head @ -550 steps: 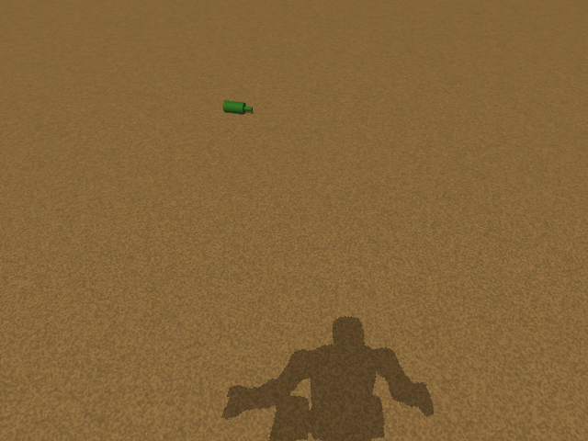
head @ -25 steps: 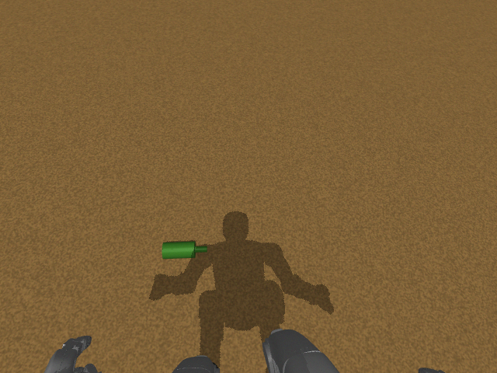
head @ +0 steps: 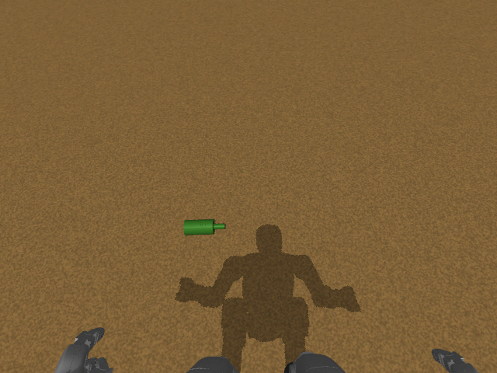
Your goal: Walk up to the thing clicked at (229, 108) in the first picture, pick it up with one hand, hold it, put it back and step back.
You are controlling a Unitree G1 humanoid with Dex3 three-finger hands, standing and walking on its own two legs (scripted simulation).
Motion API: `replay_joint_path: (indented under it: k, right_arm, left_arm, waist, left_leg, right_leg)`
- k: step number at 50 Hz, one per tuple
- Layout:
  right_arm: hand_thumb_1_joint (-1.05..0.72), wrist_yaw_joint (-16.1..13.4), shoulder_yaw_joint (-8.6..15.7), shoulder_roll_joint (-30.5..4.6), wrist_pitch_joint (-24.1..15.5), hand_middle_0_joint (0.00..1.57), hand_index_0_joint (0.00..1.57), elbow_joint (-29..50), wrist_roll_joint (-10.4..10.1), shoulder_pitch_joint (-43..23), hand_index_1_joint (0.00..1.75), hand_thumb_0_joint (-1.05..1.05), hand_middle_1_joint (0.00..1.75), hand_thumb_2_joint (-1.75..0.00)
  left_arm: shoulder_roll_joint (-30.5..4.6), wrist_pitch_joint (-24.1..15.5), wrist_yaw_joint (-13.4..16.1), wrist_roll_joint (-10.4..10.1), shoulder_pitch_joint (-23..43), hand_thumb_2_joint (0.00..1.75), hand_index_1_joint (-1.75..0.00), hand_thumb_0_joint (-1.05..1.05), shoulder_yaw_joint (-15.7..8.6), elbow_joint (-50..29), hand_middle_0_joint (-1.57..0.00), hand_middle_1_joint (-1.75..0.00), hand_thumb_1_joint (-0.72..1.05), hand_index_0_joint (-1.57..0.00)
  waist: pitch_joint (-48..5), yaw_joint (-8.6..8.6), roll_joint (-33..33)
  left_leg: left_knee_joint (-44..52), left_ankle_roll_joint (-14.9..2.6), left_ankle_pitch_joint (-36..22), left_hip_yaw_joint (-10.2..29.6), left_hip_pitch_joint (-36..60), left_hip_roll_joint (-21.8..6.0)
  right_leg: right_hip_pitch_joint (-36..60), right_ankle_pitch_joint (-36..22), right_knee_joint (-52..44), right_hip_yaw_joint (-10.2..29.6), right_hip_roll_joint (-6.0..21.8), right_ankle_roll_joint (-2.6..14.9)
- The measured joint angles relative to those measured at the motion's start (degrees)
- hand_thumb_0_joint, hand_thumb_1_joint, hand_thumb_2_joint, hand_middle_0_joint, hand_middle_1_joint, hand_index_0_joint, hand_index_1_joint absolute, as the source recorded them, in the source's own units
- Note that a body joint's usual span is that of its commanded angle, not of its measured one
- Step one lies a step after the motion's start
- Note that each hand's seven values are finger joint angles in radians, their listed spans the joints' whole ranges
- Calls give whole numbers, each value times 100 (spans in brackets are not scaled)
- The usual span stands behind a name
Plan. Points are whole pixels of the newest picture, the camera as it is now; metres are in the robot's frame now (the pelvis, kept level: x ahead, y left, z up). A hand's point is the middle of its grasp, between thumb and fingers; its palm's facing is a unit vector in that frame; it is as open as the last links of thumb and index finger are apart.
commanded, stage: walk up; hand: left
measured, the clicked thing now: (204, 226) +0.70 +0.23 -0.73
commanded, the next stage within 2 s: stand in 1.28 s
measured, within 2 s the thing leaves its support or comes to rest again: neither
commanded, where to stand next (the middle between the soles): +0.31 -0.01 m, yaw +0 degrees
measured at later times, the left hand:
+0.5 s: hand out of the picture -0.06 +0.25 -0.14, palm faces +0.02 -0.93 -0.37, open 7.4 cm
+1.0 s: hand out of the picture +0.01 +0.24 -0.14, palm faces +0.01 -0.94 -0.35, open 7.4 cm
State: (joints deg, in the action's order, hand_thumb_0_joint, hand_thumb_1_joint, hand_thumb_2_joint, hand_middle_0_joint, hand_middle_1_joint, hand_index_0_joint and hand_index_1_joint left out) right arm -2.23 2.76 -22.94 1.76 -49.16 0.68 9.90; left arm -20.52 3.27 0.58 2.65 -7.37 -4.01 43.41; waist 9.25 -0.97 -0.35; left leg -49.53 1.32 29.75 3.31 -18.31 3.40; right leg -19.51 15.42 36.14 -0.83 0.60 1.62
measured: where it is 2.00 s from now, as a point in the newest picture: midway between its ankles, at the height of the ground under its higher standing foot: outside the picture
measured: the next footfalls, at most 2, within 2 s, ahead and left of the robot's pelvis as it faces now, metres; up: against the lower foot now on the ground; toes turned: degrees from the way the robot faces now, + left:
left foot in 0.06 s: -0.03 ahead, +0.11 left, +0.00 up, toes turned -3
right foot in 0.32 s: -0.06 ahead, -0.14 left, +0.00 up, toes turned +2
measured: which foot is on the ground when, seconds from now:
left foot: up 0.00-0.04, down 0.06-1.00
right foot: down 0.00-0.08, up 0.10-0.30, down 0.32-1.00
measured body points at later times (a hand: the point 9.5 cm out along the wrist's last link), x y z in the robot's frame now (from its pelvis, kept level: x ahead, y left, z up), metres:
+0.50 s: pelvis -0.10 -0.01 +0.00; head -0.09 -0.02 +0.45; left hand -0.06 +0.30 -0.11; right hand -0.01 -0.33 -0.12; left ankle -0.07 +0.11 -0.71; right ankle -0.10 -0.14 -0.73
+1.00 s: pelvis -0.08 -0.01 +0.01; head -0.07 -0.01 +0.46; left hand +0.01 +0.29 -0.11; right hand +0.02 -0.31 -0.11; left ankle -0.07 +0.11 -0.73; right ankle -0.10 -0.14 -0.73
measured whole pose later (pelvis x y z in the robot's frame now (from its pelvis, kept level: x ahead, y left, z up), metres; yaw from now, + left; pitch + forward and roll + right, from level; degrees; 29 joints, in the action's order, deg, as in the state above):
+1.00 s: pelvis -0.08 -0.01 +0.01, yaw +0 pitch -2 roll -1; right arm 0.4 1.9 -19.3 -1.3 -59.5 0.9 7.0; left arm -20.4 -1.4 -0.3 0.5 -7.2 -1.9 60.8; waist 3.2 -0.4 -0.6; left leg -26.6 0.6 13.5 3.1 -11.0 -0.2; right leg -6.8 15.2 24.1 1.5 -0.6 -0.4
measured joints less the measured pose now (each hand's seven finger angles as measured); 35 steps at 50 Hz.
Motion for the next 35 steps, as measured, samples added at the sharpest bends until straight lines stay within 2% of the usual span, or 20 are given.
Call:
replay_joint_path:
  k: [2, 3, 4, 6, 7, 10, 12, 15, 16, 17, 18, 20, 23, 26, 29, 32, 35]
  right_arm:
    - [-90, 29, 3, 32, -38, 20, 20, -48, 37, 60, 30, 0, 30, -90]
    - [-90, 38, 16, 90, -62, 20, 20, -100, 64, 51, 30, 0, 30, -90]
    - [-90, 55, 13, 175, -70, 20, 20, -148, 107, 37, 30, 0, 30, -90]
    - [-90, 131, -34, 235, -86, 20, 20, -170, 147, 85, 30, 0, 30, -90]
    - [-90, 142, -50, 259, -105, 20, 20, -182, 155, 106, 30, 0, 30, -90]
    - [-90, 125, -91, 321, -145, 21, 21, -210, 175, 125, 30, 0, 30, -90]
    - [-90, 136, -78, 319, -160, 21, 21, -193, 190, 92, 30, 0, 30, -90]
    - [-90, 187, -45, 258, -161, 21, 21, -111, 219, 10, 30, 0, 30, -90]
    - [-90, 205, -40, 227, -150, 21, 21, -82, 214, -16, 30, 0, 30, -90]
    - [-90, 210, -26, 173, -132, 21, 21, -78, 193, -63, 30, 0, 30, -90]
    - [-90, 212, -6, 134, -102, 21, 21, -92, 160, -82, 30, 0, 30, -90]
    - [-90, 211, 12, 121, -53, 21, 21, -169, 120, -31, 30, 0, 30, -90]
    - [-90, 246, 38, 42, -74, 20, 20, -312, 59, 95, 30, 0, 30, -90]
    - [-90, 276, 54, 7, -134, 20, 20, -472, 62, 241, 30, 0, 30, -90]
    - [-90, 279, 61, 106, -188, 20, 20, -647, 98, 262, 30, 0, 30, -90]
    - [-90, 307, -4, 246, -224, 20, 20, -743, 112, 262, 30, 0, 30, -90]
    - [-90, 334, -86, 388, -237, 20, 20, -798, 108, 222, 30, 0, 30, -90]
  left_arm:
    - [-46, -8, -19, -38, 75, 90, -30, 1, 23, -76, -21, -30, 90, -20]
    - [-92, 1, -30, -59, 119, 90, -30, 1, 31, -74, -21, -30, 90, -20]
    - [-141, 20, -37, -79, 140, 90, -30, 1, 27, -39, -21, -30, 90, -20]
    - [-132, 84, -31, -105, 96, 90, -30, 1, 13, 123, -21, -30, 90, -20]
    - [-126, 117, -32, -116, 65, 90, -30, 1, 3, 208, -21, -30, 90, -20]
    - [-153, 106, -62, -179, -97, 90, -30, 1, -22, 398, -21, -30, 90, -20]
    - [-162, 52, -109, -177, -247, 90, -30, 1, -25, 511, -21, -30, 90, -20]
    - [-170, -59, -172, -152, -495, 90, -30, 1, -7, 721, -21, -30, 90, -20]
    - [-170, -117, -168, -140, -564, 90, -30, 1, -12, 811, -21, -30, 90, -20]
    - [-122, -175, -145, -113, -582, 90, -30, 1, -23, 928, -21, -30, 90, -20]
    - [-68, -225, -129, -75, -612, 90, -30, 1, -21, 1019, -21, -30, 90, -20]
    - [-34, -277, -138, -37, -725, 90, -30, 1, 16, 1117, -21, -30, 90, -20]
    - [39, -346, -134, -38, -788, 90, -30, 1, 48, 1200, -21, -30, 90, -20]
    - [52, -383, -151, -47, -751, 90, -30, 1, 62, 1215, -21, -30, 90, -20]
    - [-18, -346, -149, -101, -634, 90, -30, 1, 91, 1234, -21, -30, 90, -20]
    - [-79, -314, -149, -183, -536, 90, -30, 1, 112, 1351, -21, -30, 90, -20]
    - [-144, -366, -151, -199, -436, 90, -30, 1, 109, 1435, -21, -30, 90, -20]
  waist:
    - [24, 32, 52]
    - [76, 36, 168]
    - [129, -12, 338]
    - [64, 26, 353]
    - [32, 61, 318]
    - [-86, 37, 301]
    - [-159, 18, 265]
    - [-273, -7, 182]
    - [-310, -22, 147]
    - [-280, -19, 1]
    - [-266, 6, -135]
    - [-393, -58, -154]
    - [-498, -99, -183]
    - [-575, -91, -188]
    - [-520, -90, -13]
    - [-598, -52, 56]
    - [-635, -18, 103]
  left_leg:
    - [1037, -69, -495, -163, 419, -118]
    - [1344, -163, -857, -218, 532, -68]
    - [1388, -225, -961, -304, 558, 21]
    - [1300, -288, -994, -281, 454, -34]
    - [1314, -295, -1039, -238, 432, -99]
    - [1501, -253, -1248, -234, 407, -260]
    - [1571, -227, -1350, -258, 356, -350]
    - [1470, -195, -1372, -344, 204, -475]
    - [1350, -161, -1337, -371, 119, -522]
    - [1193, -129, -1288, -325, 51, -638]
    - [1051, -134, -1134, -187, 1, -676]
    - [717, -116, -509, 25, -117, -488]
    - [531, -109, -390, 138, -116, -305]
    - [1145, -114, -518, 23, 170, -319]
    - [1792, -138, -1578, -94, 449, -194]
    - [1883, -182, -1582, -126, 476, -211]
    - [1985, -142, -1601, -117, 521, -279]
  right_leg:
    - [-171, 16, 219, -115, 46, -29]
    - [-246, 33, 358, -107, 123, -56]
    - [-297, 62, 460, 22, 172, -55]
    - [-450, 974, 1018, 294, -83, -83]
    - [-507, 1223, 1435, 439, -256, -82]
    - [-486, 1306, 2230, 709, -515, -68]
    - [-202, 1303, 1952, 658, -443, -114]
    - [505, 1305, 603, 446, -218, -133]
    - [784, 1046, -20, 397, -185, -114]
    - [904, 504, -330, 342, -280, -123]
    - [939, 328, -388, 278, -370, -124]
    - [854, 320, -326, 301, -358, -59]
    - [857, 261, -414, 292, -249, -72]
    - [837, 238, -436, 215, -131, -158]
    - [810, 299, -299, 261, 47, -253]
    - [821, 457, -358, 328, 4, -166]
    - [938, 115, -668, 320, -55, -152]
